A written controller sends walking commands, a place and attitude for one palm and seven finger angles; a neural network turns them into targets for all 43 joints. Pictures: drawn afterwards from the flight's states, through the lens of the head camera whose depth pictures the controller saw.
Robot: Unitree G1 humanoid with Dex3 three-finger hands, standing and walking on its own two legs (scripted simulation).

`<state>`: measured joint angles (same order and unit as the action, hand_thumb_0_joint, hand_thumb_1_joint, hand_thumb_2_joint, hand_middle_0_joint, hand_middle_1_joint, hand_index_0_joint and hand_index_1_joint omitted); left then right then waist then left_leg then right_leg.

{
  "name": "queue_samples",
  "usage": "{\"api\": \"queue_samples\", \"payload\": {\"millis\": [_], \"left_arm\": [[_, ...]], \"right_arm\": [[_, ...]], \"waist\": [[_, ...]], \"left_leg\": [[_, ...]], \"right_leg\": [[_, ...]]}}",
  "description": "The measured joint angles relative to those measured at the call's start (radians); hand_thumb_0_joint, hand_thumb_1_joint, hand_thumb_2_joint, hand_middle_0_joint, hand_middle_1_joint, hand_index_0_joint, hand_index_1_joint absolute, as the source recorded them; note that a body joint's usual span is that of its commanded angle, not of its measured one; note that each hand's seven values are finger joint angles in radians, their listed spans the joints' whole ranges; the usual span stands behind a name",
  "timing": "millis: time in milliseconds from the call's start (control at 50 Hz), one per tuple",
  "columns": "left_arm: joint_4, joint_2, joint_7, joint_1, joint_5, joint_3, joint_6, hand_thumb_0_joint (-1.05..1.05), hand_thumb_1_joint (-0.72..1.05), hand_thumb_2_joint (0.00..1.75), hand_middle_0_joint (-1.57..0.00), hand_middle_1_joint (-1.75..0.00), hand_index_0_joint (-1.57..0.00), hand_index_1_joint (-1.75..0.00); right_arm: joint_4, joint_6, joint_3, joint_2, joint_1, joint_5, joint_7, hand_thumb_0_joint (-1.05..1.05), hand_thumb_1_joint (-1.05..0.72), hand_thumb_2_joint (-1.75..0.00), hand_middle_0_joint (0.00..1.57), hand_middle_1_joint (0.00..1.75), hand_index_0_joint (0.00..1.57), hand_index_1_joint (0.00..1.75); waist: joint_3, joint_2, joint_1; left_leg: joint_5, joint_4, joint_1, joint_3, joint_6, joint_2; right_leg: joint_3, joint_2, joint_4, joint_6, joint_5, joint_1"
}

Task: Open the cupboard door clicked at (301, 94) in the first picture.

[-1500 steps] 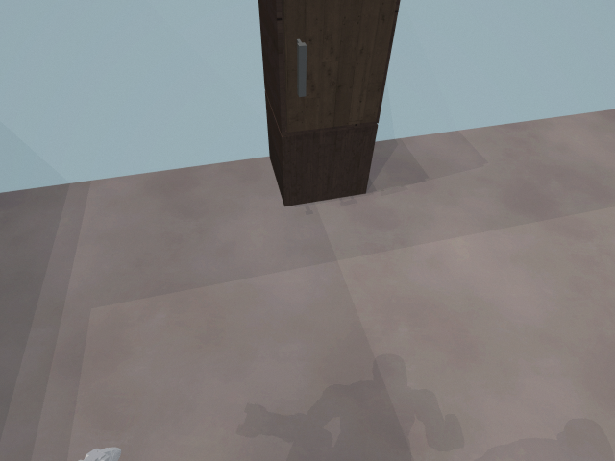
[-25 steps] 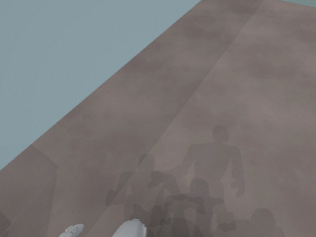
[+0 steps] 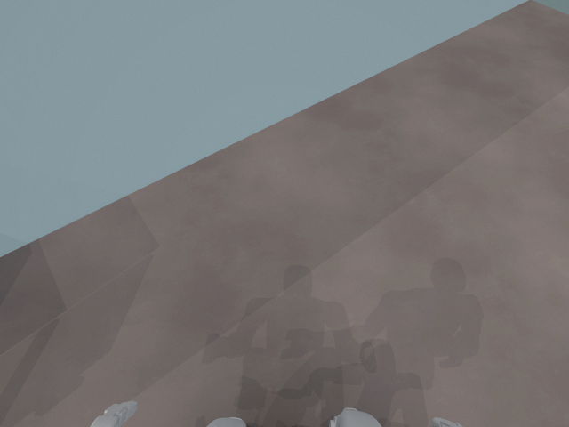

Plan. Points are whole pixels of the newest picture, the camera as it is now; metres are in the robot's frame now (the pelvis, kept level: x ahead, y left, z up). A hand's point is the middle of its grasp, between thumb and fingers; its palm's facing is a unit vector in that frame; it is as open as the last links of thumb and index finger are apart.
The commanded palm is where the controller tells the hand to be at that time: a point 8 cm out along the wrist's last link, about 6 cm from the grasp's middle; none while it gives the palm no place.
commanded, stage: turn to face it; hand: left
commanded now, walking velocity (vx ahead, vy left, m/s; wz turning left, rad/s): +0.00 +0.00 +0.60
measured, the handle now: out of the picture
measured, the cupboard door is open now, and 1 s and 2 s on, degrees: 42 42 42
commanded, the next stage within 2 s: none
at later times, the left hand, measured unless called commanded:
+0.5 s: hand out of the picture -0.01 +0.20 -0.18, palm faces +0.36 -0.90 -0.25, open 7.4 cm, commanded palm none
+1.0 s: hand out of the picture -0.06 +0.13 -0.16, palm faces +0.60 -0.76 -0.23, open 7.4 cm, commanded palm none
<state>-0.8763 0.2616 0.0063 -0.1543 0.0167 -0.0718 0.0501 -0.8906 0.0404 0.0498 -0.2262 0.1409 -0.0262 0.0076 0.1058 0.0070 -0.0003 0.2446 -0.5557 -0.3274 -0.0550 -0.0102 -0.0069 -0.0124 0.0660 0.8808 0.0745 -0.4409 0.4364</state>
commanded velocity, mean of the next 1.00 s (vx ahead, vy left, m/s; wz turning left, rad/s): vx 0.00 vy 0.00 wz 0.60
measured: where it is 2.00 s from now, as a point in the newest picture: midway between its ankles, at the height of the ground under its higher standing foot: outside the picture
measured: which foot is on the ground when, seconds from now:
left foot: down 0.00-0.06, up 0.08-0.40, down 0.42-0.72, up 0.74-1.00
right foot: up 0.00-0.06, down 0.08-0.40, up 0.42-0.70, down 0.72-1.00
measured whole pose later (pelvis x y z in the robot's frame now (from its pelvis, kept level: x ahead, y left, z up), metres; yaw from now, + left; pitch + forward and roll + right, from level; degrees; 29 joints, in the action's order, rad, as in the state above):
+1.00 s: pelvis +0.01 -0.07 +0.01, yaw +38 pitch +0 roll +2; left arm -0.88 0.20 0.01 -0.22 0.03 -0.04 0.01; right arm -0.91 0.08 0.08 -0.24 0.12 -0.01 0.03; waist 0.11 0.05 0.00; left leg 0.46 -0.82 -0.38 0.07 -0.06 0.01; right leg -0.18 0.14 0.54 0.01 -0.29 0.24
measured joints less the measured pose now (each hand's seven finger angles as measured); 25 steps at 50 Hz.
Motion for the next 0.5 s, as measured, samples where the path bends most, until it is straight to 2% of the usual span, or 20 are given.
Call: {"api": "queue_samples", "payload": {"millis": [60, 80, 100, 120, 160, 200, 260, 340, 400, 420, 440, 460, 500], "left_arm": [[0.026, -0.006, -0.001, 0.004, -0.001, 0.006, -0.019, 0.0, 0.91, 0.9, -0.2, -0.3, -0.2, -0.3], [0.033, -0.008, 0.001, 0.0, 0.003, 0.007, -0.03, 0.0, 0.91, 0.9, -0.2, -0.3, -0.2, -0.3], [0.036, -0.018, 0.004, 0.001, 0.007, 0.011, -0.036, 0.0, 0.91, 0.9, -0.2, -0.3, -0.2, -0.3], [0.037, -0.028, 0.007, 0.001, 0.009, 0.016, -0.039, 0.0, 0.91, 0.9, -0.2, -0.3, -0.2, -0.3], [0.036, -0.046, 0.013, -0.009, 0.009, 0.023, -0.04, 0.0, 0.91, 0.9, -0.2, -0.3, -0.2, -0.3], [0.029, -0.058, 0.016, -0.021, 0.01, 0.028, -0.037, 0.0, 0.91, 0.9, -0.2, -0.3, -0.2, -0.3], [0.016, -0.064, 0.014, -0.035, 0.012, 0.033, -0.036, 0.0, 0.91, 0.9, -0.2, -0.3, -0.2, -0.3], [0.005, -0.059, 0.009, -0.048, 0.014, 0.033, -0.042, 0.0, 0.9, 0.9, -0.2, -0.3, -0.2, -0.3], [-0.001, -0.045, 0.004, -0.069, 0.007, 0.023, -0.035, 0.0, 0.9, 0.9, -0.2, -0.3, -0.2, -0.3], [-0.004, -0.039, 0.001, -0.074, 0.003, 0.019, -0.028, 0.0, 0.9, 0.9, -0.2, -0.3, -0.2, -0.3], [-0.01, -0.026, 0.002, -0.069, 0.002, 0.014, -0.015, 0.0, 0.9, 0.9, -0.2, -0.3, -0.2, -0.3], [-0.018, -0.014, 0.004, -0.062, 0.003, 0.008, -0.002, 0.0, 0.9, 0.9, -0.2, -0.3, -0.2, -0.3], [-0.034, 0.001, 0.008, -0.045, 0.004, -0.002, 0.014, 0.0, 0.91, 0.9, -0.2, -0.3, -0.2, -0.3]], "right_arm": [[-0.004, 0.013, 0.011, -0.005, 0.023, 0.004, 0.001, 0.01, -0.91, -0.89, 0.2, 0.3, 0.21, 0.3], [-0.005, 0.018, 0.016, -0.008, 0.028, 0.008, 0.003, 0.01, -0.91, -0.89, 0.2, 0.3, 0.21, 0.3], [-0.011, 0.023, 0.024, -0.016, 0.026, 0.009, 0.004, 0.01, -0.91, -0.89, 0.2, 0.3, 0.21, 0.3], [-0.016, 0.029, 0.031, -0.023, 0.024, 0.009, 0.004, 0.01, -0.91, -0.89, 0.2, 0.3, 0.21, 0.3], [-0.027, 0.038, 0.039, -0.034, 0.019, 0.007, 0.008, 0.01, -0.91, -0.89, 0.2, 0.29, 0.2, 0.3], [-0.032, 0.041, 0.041, -0.035, 0.015, 0.008, 0.014, 0.01, -0.91, -0.89, 0.2, 0.29, 0.2, 0.3], [-0.031, 0.04, 0.037, -0.027, 0.01, 0.012, 0.021, 0.01, -0.91, -0.89, 0.2, 0.29, 0.2, 0.3], [-0.026, 0.033, 0.027, -0.016, -0.008, 0.017, 0.025, 0.01, -0.91, -0.9, 0.2, 0.29, 0.2, 0.3], [-0.008, 0.017, 0.019, -0.017, -0.014, 0.016, 0.027, 0.01, -0.91, -0.9, 0.2, 0.29, 0.2, 0.3], [0.0, 0.008, 0.02, -0.02, -0.013, 0.013, 0.027, 0.01, -0.91, -0.9, 0.2, 0.29, 0.2, 0.3], [0.003, 0.001, 0.019, -0.014, -0.017, 0.01, 0.023, 0.01, -0.91, -0.9, 0.2, 0.29, 0.2, 0.3], [0.005, -0.004, 0.016, -0.007, -0.018, 0.006, 0.019, 0.01, -0.91, -0.9, 0.2, 0.29, 0.2, 0.3], [0.008, -0.01, 0.01, 0.002, -0.01, 0.003, 0.007, 0.0, -0.91, -0.89, 0.2, 0.29, 0.2, 0.3]], "waist": [[-0.012, -0.021, -0.011], [-0.019, -0.023, -0.009], [-0.013, -0.035, -0.011], [-0.007, -0.041, -0.016], [0.001, -0.039, -0.019], [0.003, -0.025, -0.025], [0.004, 0.008, -0.027], [0.012, 0.04, -0.012], [0.001, 0.047, -0.007], [-0.009, 0.042, -0.01], [-0.006, 0.053, -0.007], [-0.004, 0.062, -0.004], [-0.007, 0.064, -0.001]], "left_leg": [[0.011, -0.037, -0.029, -0.046, -0.024, -0.006], [0.05, -0.078, -0.052, -0.051, -0.021, -0.012], [0.135, -0.161, -0.082, -0.052, -0.02, -0.014], [0.201, -0.27, -0.115, -0.041, -0.02, -0.021], [0.232, -0.473, -0.167, 0.001, -0.027, -0.024], [0.219, -0.551, -0.181, 0.043, -0.041, -0.01], [0.216, -0.455, -0.136, 0.097, -0.055, 0.009], [0.212, -0.245, -0.048, 0.134, -0.052, 0.014], [0.073, -0.044, 0.037, 0.145, -0.029, 0.016], [0.006, -0.024, 0.034, 0.127, 0.001, 0.02], [0.015, -0.057, 0.014, 0.12, 0.019, 0.012], [0.04, -0.079, 0.002, 0.113, 0.027, 0.007], [0.061, -0.076, -0.004, 0.09, 0.027, 0.002]], "right_leg": [[-0.009, -0.024, -0.215, -0.011, 0.078, -0.092], [-0.011, -0.022, -0.264, -0.034, 0.104, -0.109], [-0.026, -0.022, -0.251, -0.054, 0.112, -0.106], [-0.041, -0.014, -0.24, -0.067, 0.111, -0.11], [-0.065, 0.005, -0.256, -0.077, 0.115, -0.134], [-0.086, 0.024, -0.292, -0.078, 0.129, -0.164], [-0.121, 0.053, -0.334, -0.077, 0.143, -0.196], [-0.17, 0.082, -0.325, -0.067, 0.132, -0.205], [-0.209, 0.1, -0.248, -0.052, 0.088, -0.179], [-0.207, 0.099, -0.179, -0.034, 0.038, -0.147], [-0.169, 0.095, -0.089, -0.021, -0.033, -0.108], [-0.128, 0.082, -0.001, -0.015, -0.076, -0.07], [-0.069, 0.053, 0.13, -0.006, -0.079, -0.005]]}}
